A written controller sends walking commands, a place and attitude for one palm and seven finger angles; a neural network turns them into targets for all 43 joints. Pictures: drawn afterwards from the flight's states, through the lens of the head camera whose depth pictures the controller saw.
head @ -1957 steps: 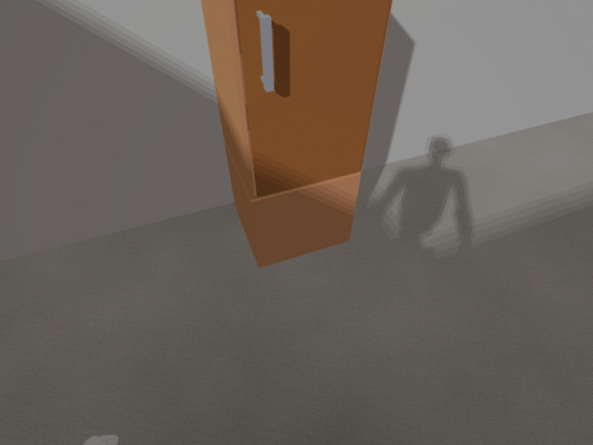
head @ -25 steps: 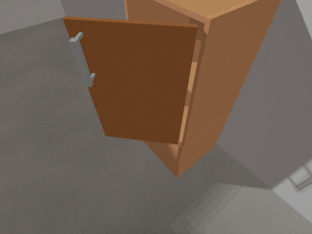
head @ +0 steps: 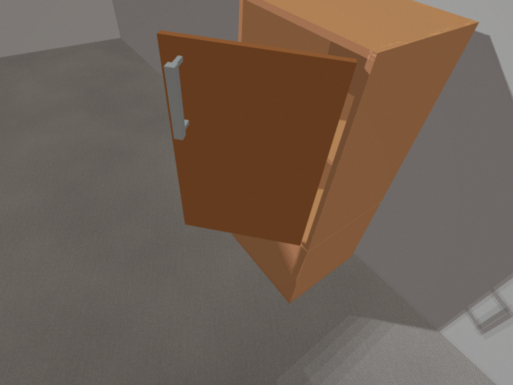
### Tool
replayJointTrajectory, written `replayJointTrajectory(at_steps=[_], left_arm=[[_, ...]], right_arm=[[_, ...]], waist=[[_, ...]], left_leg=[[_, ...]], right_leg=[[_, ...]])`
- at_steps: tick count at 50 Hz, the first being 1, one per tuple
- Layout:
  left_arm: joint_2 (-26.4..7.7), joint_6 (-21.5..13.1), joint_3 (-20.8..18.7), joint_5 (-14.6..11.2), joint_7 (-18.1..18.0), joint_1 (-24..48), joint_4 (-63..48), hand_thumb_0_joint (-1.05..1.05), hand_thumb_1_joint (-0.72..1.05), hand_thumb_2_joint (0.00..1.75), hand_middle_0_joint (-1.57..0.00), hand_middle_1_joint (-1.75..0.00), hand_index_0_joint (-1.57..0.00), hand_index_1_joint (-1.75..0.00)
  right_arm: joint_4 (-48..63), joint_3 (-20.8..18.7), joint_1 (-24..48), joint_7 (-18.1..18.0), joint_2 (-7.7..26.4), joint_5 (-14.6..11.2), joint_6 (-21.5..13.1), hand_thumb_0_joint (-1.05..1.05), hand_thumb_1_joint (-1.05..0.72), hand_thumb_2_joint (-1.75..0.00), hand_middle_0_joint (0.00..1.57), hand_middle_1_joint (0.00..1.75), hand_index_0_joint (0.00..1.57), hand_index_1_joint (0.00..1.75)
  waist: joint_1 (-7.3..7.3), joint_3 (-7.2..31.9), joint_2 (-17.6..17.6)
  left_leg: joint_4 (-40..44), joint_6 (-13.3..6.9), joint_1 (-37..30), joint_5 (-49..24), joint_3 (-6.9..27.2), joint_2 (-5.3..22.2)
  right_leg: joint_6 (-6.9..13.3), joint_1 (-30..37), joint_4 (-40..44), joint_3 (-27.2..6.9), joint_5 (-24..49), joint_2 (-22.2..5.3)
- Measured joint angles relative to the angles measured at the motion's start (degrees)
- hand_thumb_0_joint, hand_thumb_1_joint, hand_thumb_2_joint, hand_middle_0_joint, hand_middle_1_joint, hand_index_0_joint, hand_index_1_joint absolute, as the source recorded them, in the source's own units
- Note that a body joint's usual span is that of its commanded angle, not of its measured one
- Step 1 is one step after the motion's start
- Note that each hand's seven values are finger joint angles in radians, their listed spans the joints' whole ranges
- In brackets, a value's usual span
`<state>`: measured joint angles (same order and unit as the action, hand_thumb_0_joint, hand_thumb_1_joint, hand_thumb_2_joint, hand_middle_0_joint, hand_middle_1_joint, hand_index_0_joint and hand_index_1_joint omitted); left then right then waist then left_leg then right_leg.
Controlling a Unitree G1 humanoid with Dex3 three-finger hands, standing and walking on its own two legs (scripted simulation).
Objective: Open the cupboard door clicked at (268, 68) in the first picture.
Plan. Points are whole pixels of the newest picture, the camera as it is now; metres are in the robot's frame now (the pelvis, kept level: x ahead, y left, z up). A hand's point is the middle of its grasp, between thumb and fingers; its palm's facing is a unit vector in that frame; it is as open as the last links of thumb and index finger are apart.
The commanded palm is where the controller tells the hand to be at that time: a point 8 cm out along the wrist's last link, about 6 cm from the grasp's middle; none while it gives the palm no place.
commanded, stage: shuffle to correct the standing spot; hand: left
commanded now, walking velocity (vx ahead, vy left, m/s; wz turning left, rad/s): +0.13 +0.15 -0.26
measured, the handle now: (179, 99) +0.62 +0.22 +0.13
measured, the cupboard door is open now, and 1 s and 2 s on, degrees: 43 43 43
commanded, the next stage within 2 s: come to a stop and stand still in 0.38 s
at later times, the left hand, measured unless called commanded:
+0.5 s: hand out of the picture +0.03 +0.20 -0.19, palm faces -0.03 -0.99 -0.15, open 7.4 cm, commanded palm none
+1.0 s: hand out of the picture +0.11 +0.22 -0.17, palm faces -0.08 -0.96 -0.25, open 7.3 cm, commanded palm none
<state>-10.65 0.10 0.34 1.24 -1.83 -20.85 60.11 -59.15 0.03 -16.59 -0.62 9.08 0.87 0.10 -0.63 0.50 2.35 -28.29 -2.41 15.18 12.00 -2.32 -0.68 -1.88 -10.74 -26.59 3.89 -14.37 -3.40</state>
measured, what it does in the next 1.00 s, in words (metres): steps on the spot: right foot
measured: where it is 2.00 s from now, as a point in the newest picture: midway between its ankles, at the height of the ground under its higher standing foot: outside the picture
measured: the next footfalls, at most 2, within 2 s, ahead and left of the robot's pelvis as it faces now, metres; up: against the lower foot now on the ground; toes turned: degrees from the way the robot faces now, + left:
right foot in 0.82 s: +0.08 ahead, -0.09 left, +0.00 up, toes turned -6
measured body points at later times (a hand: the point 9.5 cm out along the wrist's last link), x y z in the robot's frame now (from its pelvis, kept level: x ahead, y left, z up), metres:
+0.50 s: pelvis +0.05 +0.03 -0.01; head +0.05 +0.05 +0.44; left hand +0.03 +0.25 -0.17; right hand +0.01 -0.19 -0.16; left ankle +0.04 +0.09 -0.74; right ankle +0.00 -0.14 -0.74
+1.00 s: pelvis +0.04 +0.03 -0.01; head +0.04 +0.03 +0.44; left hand +0.11 +0.27 -0.15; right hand +0.04 -0.20 -0.16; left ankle +0.04 +0.09 -0.74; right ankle +0.04 -0.08 -0.73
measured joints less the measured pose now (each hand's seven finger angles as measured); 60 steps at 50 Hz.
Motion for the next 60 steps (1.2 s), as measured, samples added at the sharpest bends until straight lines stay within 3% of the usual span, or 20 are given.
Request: replayJointTrajectory(at_steps=[16, 22, 24, 27, 29, 35, 41, 43, 47, 51, 54, 60], left_arm=[[2.3, 0.4, -0.9, 0.1, 0.4, -4.0, 1.6, 0.01, 0.91, 0.90, -0.20, -0.30, -0.20, -0.30], [2.4, 0.4, -1.2, 0.5, 0.4, -2.6, 1.2, 0.01, 0.91, 0.90, -0.20, -0.30, -0.20, -0.30], [2.4, -0.3, -1.2, 0.4, 0.3, -1.6, 0.7, 0.01, 0.91, 0.90, -0.20, -0.30, -0.20, -0.30], [2.2, -1.5, -1.3, 0.1, 0.0, -0.3, -0.2, 0.01, 0.91, 0.90, -0.20, -0.30, -0.20, -0.30], [1.8, -1.2, -1.5, -0.1, -0.4, 0.6, -0.5, 0.01, 0.91, 0.90, -0.20, -0.30, -0.20, -0.30], [1.3, 1.6, -1.3, -0.6, -1.4, 5.1, -1.2, 0.01, 0.91, 0.90, -0.20, -0.30, -0.20, -0.30], [0.8, 1.4, -1.8, -0.5, -1.0, 7.5, -2.5, 0.01, 0.92, 0.90, -0.20, -0.30, -0.20, -0.30], [1.3, 1.2, -1.7, -0.4, -1.0, 7.8, -2.1, 0.01, 0.92, 0.90, -0.20, -0.30, -0.20, -0.30], [-0.4, 1.3, -0.1, 0.0, -0.4, 6.6, -4.3, 0.01, 0.93, 0.90, -0.20, -0.30, -0.20, -0.30], [-1.7, 1.0, -0.7, -0.1, 0.0, 5.5, -5.9, 0.01, 0.92, 0.90, -0.20, -0.30, -0.20, -0.30], [-2.0, 0.3, -0.8, 0.0, 0.2, 5.2, -5.8, 0.01, 0.92, 0.90, -0.20, -0.30, -0.20, -0.30], [-3.6, -0.8, -0.4, -0.4, 0.4, 5.2, -4.9, 0.01, 0.91, 0.90, -0.20, -0.30, -0.20, -0.30]], right_arm=[[-1.6, -0.1, -3.6, 0.6, 0.0, 0.2, 0.4, 0.01, -0.91, -0.90, 0.20, 0.30, 0.20, 0.30], [-1.1, 0.1, -4.5, 0.2, -0.4, 0.0, -0.8, 0.00, -0.91, -0.90, 0.20, 0.30, 0.20, 0.30], [-1.2, 0.4, -4.6, 0.2, -0.6, -0.1, -0.8, 0.00, -0.91, -0.90, 0.20, 0.30, 0.20, 0.30], [-1.6, 0.6, -4.3, 0.2, -1.0, -0.1, -0.7, 0.00, -0.91, -0.90, 0.20, 0.30, 0.20, 0.30], [-1.7, 0.5, -3.4, 0.0, -1.5, -0.2, -0.6, 0.01, -0.91, -0.90, 0.20, 0.30, 0.20, 0.30], [-1.6, 0.1, -0.6, -1.9, -1.7, -0.2, -1.2, 0.02, -0.93, -0.90, 0.20, 0.30, 0.20, 0.30], [-2.0, -0.4, 0.5, -2.0, -1.7, 0.0, -0.8, 0.01, -0.92, -0.90, 0.20, 0.30, 0.20, 0.30], [-2.8, -0.4, 0.8, -1.8, -1.4, 0.0, -0.4, 0.01, -0.92, -0.90, 0.20, 0.30, 0.20, 0.30], [0.5, -0.4, -0.4, -1.1, -0.5, 0.4, -0.9, 0.01, -0.92, -0.90, 0.20, 0.30, 0.20, 0.30], [2.9, -1.1, -0.9, -1.2, 1.4, 0.6, -0.9, 0.01, -0.91, -0.90, 0.20, 0.30, 0.20, 0.30], [3.2, -1.9, 0.7, -0.9, 3.8, 0.3, -0.5, 0.01, -0.91, -0.90, 0.20, 0.30, 0.20, 0.30], [3.2, -2.3, 3.7, -0.3, 7.1, 0.2, -0.4, 0.01, -0.91, -0.90, 0.20, 0.30, 0.20, 0.30]], waist=[[-0.70, -0.3, -0.6], [-0.54, -0.9, 0.0], [-0.48, -1.0, -0.5], [-0.28, -1.1, -0.9], [-0.10, -1.2, -0.1], [0.61, -3.5, -0.3], [0.80, -3.7, -0.1], [0.76, -3.5, -1.1], [1.89, -2.4, -1.0], [1.71, -1.0, -1.0], [1.69, -1.0, -3.0], [1.91, -0.3, -3.2]], left_leg=[[-4.0, -0.9, -0.1, 4.4, -3.1, -0.1], [-3.4, -2.6, -2.0, 6.1, -5.7, -0.9], [-3.7, -2.8, -2.2, 6.8, -6.0, -0.9], [-5.1, -2.6, -1.9, 8.0, -5.6, -1.0], [-4.6, -3.0, -2.6, 8.3, -5.8, -1.7], [1.0, -4.0, -6.7, 5.5, -6.6, -2.4], [1.1, -4.1, -6.7, 5.0, -7.4, -2.9], [0.1, -3.8, -6.3, 5.6, -7.3, -2.5], [1.7, -3.4, -5.4, 3.8, -6.6, -3.3], [-0.6, -3.0, -3.8, 4.4, -6.2, -3.4], [-2.4, -2.1, -3.5, 5.0, -5.5, -1.6], [-0.6, -0.8, -4.4, 3.0, -4.3, -0.2]], right_leg=[[-0.2, -0.9, -3.5, -3.4, -3.2, -0.3], [3.7, -1.6, -6.3, -4.5, -5.4, -1.4], [2.8, -0.7, -5.2, -4.4, -5.7, -1.6], [-1.4, 0.2, -4.3, -4.1, -5.3, -2.0], [-2.2, 0.3, -4.9, -4.3, -5.6, -2.7], [0.8, -2.7, -11.6, -3.0, -9.5, -1.2], [2.1, -2.9, -5.4, -1.6, -1.9, 0.6], [1.6, -2.4, -4.1, -1.6, 0.4, 1.1], [2.9, -5.5, -9.8, -2.5, -4.3, 1.0], [3.7, -4.9, -8.1, -3.0, -2.7, 1.0], [3.1, -3.9, -6.9, -2.1, -1.8, 2.5], [4.2, -1.9, -3.1, -0.8, 0.4, 4.0]])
